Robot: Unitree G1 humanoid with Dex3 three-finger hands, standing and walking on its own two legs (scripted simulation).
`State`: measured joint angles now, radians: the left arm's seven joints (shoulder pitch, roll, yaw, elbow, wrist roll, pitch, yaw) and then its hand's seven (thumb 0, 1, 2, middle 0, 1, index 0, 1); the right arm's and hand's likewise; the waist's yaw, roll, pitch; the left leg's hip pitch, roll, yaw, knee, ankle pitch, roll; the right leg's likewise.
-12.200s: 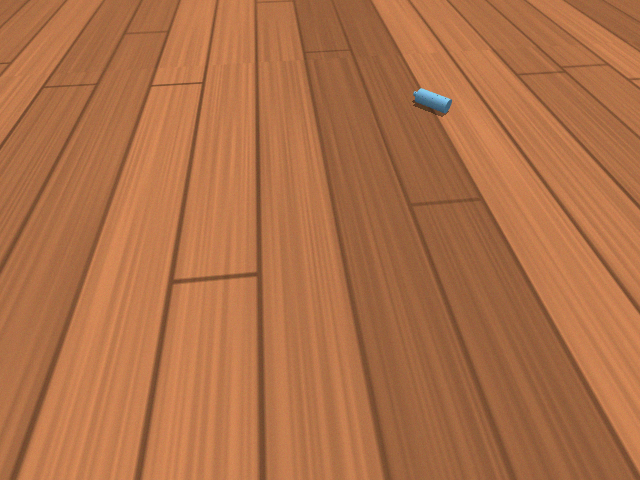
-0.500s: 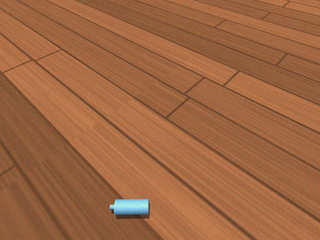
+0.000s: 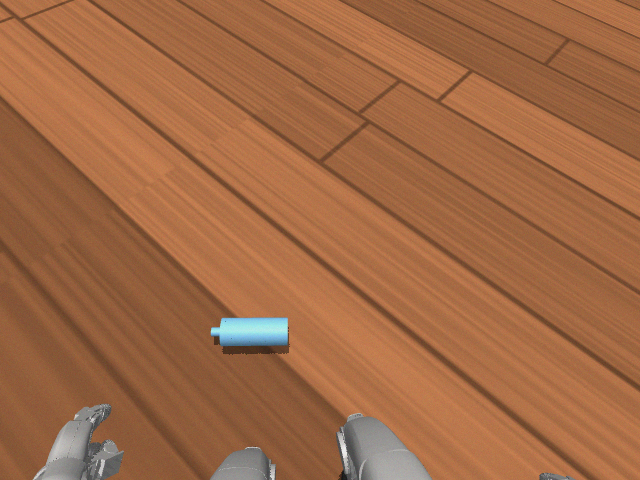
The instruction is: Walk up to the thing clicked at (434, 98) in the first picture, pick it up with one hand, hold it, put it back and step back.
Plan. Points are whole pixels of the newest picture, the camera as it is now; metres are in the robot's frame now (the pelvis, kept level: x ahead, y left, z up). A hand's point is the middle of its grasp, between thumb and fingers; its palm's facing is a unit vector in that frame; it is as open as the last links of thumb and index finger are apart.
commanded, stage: walk up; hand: left
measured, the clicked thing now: (249, 331) +0.50 +0.16 -0.71
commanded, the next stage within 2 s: stand in 1.88 s
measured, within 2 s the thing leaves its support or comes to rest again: neither
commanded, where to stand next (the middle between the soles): +0.12 -0.05 m, yaw -1 degrees
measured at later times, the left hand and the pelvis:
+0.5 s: hand out of the picture +0.01 +0.24 -0.13, palm faces -0.06 -0.91 -0.41, open 7.4 cm; pelvis -0.12 -0.02 +0.01, yaw -3 degrees
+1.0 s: hand out of the picture -0.19 +0.22 -0.14, palm faces -0.08 -0.92 -0.38, open 7.4 cm; pelvis -0.25 -0.05 +0.00, yaw -5 degrees
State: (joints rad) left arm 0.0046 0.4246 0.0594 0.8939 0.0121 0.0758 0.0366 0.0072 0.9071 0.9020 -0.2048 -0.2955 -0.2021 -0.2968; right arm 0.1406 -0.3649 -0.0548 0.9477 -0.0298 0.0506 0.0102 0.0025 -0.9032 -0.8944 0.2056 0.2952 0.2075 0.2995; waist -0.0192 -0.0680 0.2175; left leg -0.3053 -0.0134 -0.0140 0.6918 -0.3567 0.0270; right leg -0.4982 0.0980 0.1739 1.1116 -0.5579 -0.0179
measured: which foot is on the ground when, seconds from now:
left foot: down 0.00-0.28, up 0.30-0.56, down 0.58-0.94, up 0.96-1.00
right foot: up 0.00-0.24, down 0.26-0.60, up 0.62-0.88, down 0.90-1.00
